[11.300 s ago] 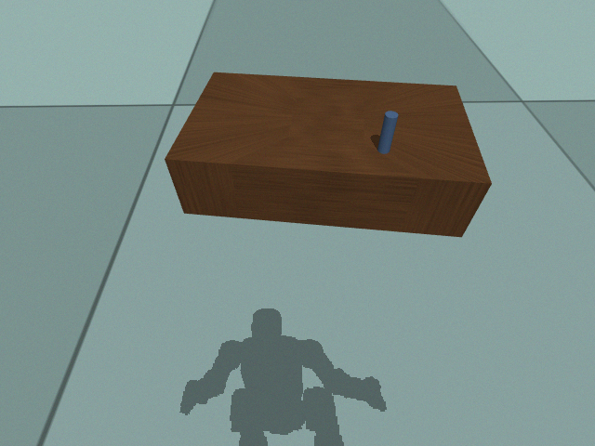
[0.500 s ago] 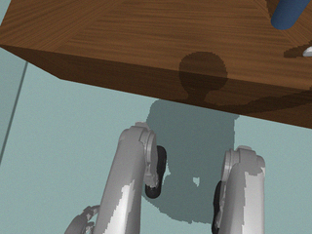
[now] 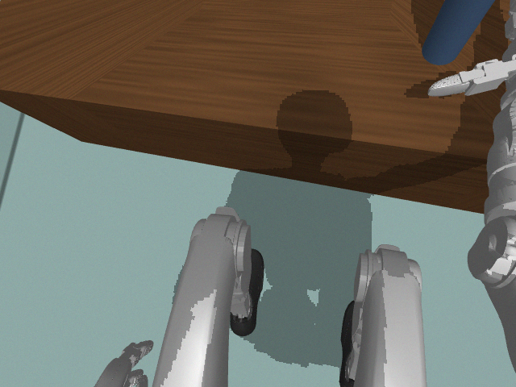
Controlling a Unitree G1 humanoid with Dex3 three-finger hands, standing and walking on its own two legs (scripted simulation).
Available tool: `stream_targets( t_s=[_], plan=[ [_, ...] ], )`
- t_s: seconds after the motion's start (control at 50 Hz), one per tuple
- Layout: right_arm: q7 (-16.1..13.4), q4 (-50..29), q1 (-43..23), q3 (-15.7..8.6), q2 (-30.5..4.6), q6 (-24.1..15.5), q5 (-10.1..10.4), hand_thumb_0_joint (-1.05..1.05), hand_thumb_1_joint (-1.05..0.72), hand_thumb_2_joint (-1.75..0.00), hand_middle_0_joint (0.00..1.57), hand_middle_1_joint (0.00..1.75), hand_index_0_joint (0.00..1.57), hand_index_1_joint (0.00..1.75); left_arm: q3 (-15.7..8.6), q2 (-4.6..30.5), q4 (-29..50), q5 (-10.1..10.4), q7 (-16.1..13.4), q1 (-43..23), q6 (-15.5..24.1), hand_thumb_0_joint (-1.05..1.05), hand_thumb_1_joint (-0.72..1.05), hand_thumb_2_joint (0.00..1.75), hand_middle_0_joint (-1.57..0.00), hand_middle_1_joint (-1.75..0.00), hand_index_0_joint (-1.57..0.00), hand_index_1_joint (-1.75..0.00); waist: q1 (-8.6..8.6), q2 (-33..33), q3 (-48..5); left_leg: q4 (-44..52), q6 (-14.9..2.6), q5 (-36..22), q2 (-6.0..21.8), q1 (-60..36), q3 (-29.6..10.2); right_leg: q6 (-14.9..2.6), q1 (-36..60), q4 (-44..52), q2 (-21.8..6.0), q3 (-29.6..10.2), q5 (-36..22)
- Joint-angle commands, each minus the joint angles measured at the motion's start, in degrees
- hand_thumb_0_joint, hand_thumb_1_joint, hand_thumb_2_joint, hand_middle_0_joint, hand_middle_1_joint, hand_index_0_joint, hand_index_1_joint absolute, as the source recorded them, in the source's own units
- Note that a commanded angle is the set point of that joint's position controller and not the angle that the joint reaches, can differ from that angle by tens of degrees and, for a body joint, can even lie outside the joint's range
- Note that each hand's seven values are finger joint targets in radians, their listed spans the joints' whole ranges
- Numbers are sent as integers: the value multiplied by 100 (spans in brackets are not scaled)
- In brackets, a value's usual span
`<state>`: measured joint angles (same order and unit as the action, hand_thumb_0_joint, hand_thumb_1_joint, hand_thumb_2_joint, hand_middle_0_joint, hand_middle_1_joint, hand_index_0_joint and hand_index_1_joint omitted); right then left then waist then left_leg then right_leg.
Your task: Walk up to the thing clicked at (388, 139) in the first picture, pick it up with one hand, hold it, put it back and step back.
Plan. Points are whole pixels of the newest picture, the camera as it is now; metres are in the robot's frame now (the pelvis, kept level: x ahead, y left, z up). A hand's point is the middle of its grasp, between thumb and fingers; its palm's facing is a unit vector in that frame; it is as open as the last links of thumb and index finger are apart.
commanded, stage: close in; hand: right
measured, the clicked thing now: (465, 5) +0.62 -0.15 +0.02
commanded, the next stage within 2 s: rest palm in 0.16 s
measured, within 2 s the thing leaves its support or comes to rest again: leaves its support in 1.68 s
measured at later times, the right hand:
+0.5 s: hand (463, 36) +0.58 -0.15 +0.01, palm faces +0.05 +1.00 -0.02, open 17.0 cm
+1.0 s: hand (461, 24) +0.60 -0.15 +0.00, palm faces +0.05 +1.00 -0.04, open 12.9 cm
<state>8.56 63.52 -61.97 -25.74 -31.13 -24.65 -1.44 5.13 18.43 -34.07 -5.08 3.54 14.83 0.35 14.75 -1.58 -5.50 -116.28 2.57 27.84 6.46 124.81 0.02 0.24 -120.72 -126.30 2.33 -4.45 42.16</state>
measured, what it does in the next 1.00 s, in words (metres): stands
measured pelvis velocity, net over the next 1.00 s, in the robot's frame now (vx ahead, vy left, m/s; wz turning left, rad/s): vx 0.00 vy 0.00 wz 0.00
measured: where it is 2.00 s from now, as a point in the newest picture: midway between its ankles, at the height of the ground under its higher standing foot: (297, 334)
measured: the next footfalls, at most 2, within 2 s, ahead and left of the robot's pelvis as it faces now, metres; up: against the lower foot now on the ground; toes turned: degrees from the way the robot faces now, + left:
none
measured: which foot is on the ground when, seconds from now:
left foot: down 0.00-1.00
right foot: down 0.00-1.00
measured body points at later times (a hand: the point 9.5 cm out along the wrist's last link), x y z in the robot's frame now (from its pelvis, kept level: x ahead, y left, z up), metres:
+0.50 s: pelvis +0.00 +0.00 +0.00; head +0.25 -0.03 +0.38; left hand +0.04 +0.28 -0.11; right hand +0.58 -0.21 +0.01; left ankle +0.14 +0.15 -0.36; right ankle +0.07 -0.12 -0.36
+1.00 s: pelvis +0.00 +0.00 -0.01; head +0.25 -0.04 +0.36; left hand +0.01 +0.28 -0.10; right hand +0.59 -0.21 +0.01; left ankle +0.14 +0.15 -0.36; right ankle +0.07 -0.12 -0.36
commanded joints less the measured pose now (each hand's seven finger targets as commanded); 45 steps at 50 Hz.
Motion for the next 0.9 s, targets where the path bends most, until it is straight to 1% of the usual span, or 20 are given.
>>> stream_targets(
  t_s=[0.0, 0.08, 0.14, 0.2, 0.22, 0.24, 0.26, 0.28, 0.3, 0.46, 0.5, 0.54, 0.56, 0.62, 0.64, 0.66, 0.72, 0.74, 0.78, 0.88],
  plan=[
    [-76, -1252, -2531, 147, -960, -472, 28, 0, 39, -5, 8, 4, 6, 4, -503, 1307, -34, -28, -84, 1301, -39, 0, 89, 91, -20, -31, -20, -31, 185, -1377, -4074, 706, -403, -550, -191, -2845, 412, -88, 2250, 1869, -34, 214, -1208],
    [-139, -1189, -2458, 111, -933, -466, 19, 0, 38, -4, 8, 4, 6, 4, -539, 1300, -52, -36, -69, 1348, -84, 0, 90, 90, -20, -31, -20, -31, 197, -1257, -4209, 690, -396, -791, -171, -3068, 399, -80, 2242, 1799, -22, 259, -1514],
    [-181, -1353, -2535, 44, -1025, -499, 34, 0, 40, -4, 8, 4, 6, 4, -548, 1280, 53, -34, -45, 1265, -124, 0, 90, 90, -20, -31, -20, -31, 91, -1226, -4379, 698, -403, -833, -172, -3268, 351, -93, 2155, 1786, -9, 298, -1553],
    [-210, -1235, -2530, 119, -825, -528, 41, 0, 40, -4, 9, 4, 6, 4, -542, 1258, 71, -38, -22, 1239, -172, 0, 90, 90, -20, -31, -20, -31, 170, -1071, -4244, 708, -387, -784, -171, -3336, 347, -113, 1927, 1784, 0, 315, -1422],
    [-245, -1210, -2562, 89, -891, -535, 41, 0, 40, -4, 9, 4, 6, 4, -539, 1228, 84, -33, -25, 1183, -174, 0, 90, 90, -20, -31, -20, -31, 105, -1031, -4260, 774, -380, -651, -182, -3358, 300, -142, 1849, 1758, 6, 352, -1267],
    [-257, -1079, -2501, 99, -822, -526, 15, 0, 40, -4, 9, 4, 7, 4, -551, 1252, 65, -32, -19, 1245, -182, 0, 89, 90, -20, -31, -20, -31, 179, -951, -4238, 766, -373, -694, -181, -3332, 323, -137, 1865, 1753, 7, 333, -1315],
    [-259, -1147, -2518, 121, -855, -546, 5, 0, 44, -2, 13, 4, 11, 4, -546, 1245, 71, -45, -14, 1220, -198, 0, 82, 95, -20, -29, -18, -32, 158, -992, -4251, 766, -376, -694, -186, -3399, 309, -137, 1819, 1744, 6, 346, -1293],
    [-264, -1205, -2670, 164, -842, -571, -5, 0, 42, -1, 12, 3, 10, 3, -545, 1248, 44, -44, -22, 1234, -206, 0, 83, 95, -20, -29, -18, -32, 201, -969, -4168, 786, -366, -649, -183, -3339, 311, -147, 1785, 1738, 10, 345, -1235],
    [-285, -1139, -2566, 97, -945, -559, -26, 0, 44, -1, 12, 3, 9, 3, -558, 1248, 81, -36, -8, 1220, -224, 0, 83, 95, -20, -29, -18, -32, 138, -957, -4266, 793, -371, -619, -190, -3396, 295, -144, 1824, 1770, 4, 358, -1218],
    [-371, -920, -2857, 246, -833, -599, -79, 0, 49, 0, 13, 3, 11, 3, -515, 1256, 12, -59, -15, 1193, -269, 0, 83, 95, -20, -30, -18, -32, 254, -987, -4051, 807, -367, -395, -199, -3173, 332, -145, 1758, 1802, 16, 310, -960],
    [-397, -825, -2825, 205, -926, -596, -117, 0, 46, 0, 25, 9, 23, 9, -507, 1288, 6, -65, -3, 1190, -276, 0, 87, 92, -21, -31, -20, -32, 250, -1036, -3939, 790, -370, -290, -206, -3043, 359, -139, 1758, 1850, 7, 281, -858],
    [-380, -929, -3011, 307, -906, -641, -140, 0, 44, -4, 35, 15, 32, 15, -494, 1298, -6, -90, -14, 1222, -287, 0, 88, 92, -21, -31, -20, -32, 307, -1132, -4053, 738, -381, -419, -203, -3013, 372, -125, 1885, 1793, 2, 263, -1024],
    [-393, -853, -2981, 224, -992, -639, -132, 0, 45, -3, 38, 16, 35, 16, -477, 1299, 11, -89, -12, 1228, -290, 0, 87, 92, -21, -31, -20, -32, 279, -1149, -4083, 722, -383, -484, -201, -3056, 376, -118, 1896, 1789, 8, 265, -1102],
    [-399, -837, -3110, 242, -1011, -646, -133, 0, 45, -6, 42, 20, 40, 21, -433, 1293, 24, -104, -5, 1255, -314, 0, 87, 92, -21, -31, -20, -32, 326, -1195, -4068, 696, -385, -555, -200, -3112, 375, -113, 1873, 1747, 1, 275, -1177],
    [-428, -808, -3067, 129, -1143, -650, -132, 0, 46, -7, 44, 22, 41, 22, -422, 1302, 54, -103, -7, 1247, -313, 0, 87, 92, -20, -31, -19, -32, 278, -1138, -4108, 708, -378, -536, -205, -3177, 374, -126, 1835, 1732, 2, 282, -1152],
    [-423, -671, -2933, 196, -1003, -616, -140, 0, 44, -9, 46, 24, 43, 24, -409, 1304, 64, -105, 3, 1300, -319, 0, 87, 92, -21, -31, -19, -32, 360, -1104, -4086, 690, -374, -662, -205, -3216, 401, -115, 1874, 1706, -3, 280, -1282],
    [-442, -839, -3160, 175, -1196, -620, -210, 0, 40, -13, 56, 31, 53, 31, -409, 1321, 80, -113, 14, 1304, -362, 0, 87, 92, -20, -31, -19, -32, 308, -1241, -4199, 687, -389, -559, -214, -3204, 384, -106, 1900, 1755, -4, 282, -1192],
    [-445, -832, -3182, 270, -1102, -610, -226, 0, 38, -16, 56, 33, 54, 33, -389, 1307, 85, -123, 14, 1300, -360, 0, 87, 92, -20, -30, -19, -31, 344, -1284, -4232, 686, -386, -615, -210, -3218, 391, -109, 1941, 1731, -9, 286, -1237],
    [-450, -740, -3239, 239, -1117, -581, -213, 0, 35, -20, 64, 39, 61, 39, -398, 1360, 41, -112, -4, 1326, -351, 0, 87, 93, -20, -30, -19, -32, 415, -1336, -4042, 658, -390, -565, -208, -3013, 436, -92, 1959, 1757, -8, 217, -1206],
    [-492, -561, -3187, 202, -1213, -501, -232, 0, 29, -28, 80, 51, 78, 51, -356, 1379, -49, -129, 1, 1433, -380, 0, 87, 92, -20, -30, -19, -31, 412, -1256, -3919, 697, -377, -506, -217, -3068, 440, -107, 1859, 1722, -16, 247, -1117]
  ],
)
